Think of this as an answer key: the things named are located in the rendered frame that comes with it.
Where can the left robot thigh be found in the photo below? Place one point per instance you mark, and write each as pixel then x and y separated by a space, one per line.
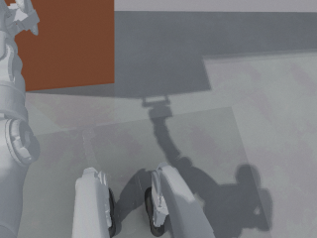
pixel 89 215

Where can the robot left shin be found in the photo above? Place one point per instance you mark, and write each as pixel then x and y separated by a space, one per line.
pixel 106 203

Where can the robot left forearm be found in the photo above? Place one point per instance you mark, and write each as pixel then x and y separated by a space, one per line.
pixel 12 83

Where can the robot left hand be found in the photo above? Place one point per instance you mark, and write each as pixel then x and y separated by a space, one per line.
pixel 22 16

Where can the cabinet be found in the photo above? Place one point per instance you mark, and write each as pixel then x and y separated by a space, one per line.
pixel 75 44

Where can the left robot upper arm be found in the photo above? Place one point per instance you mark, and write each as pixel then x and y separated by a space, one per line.
pixel 19 147

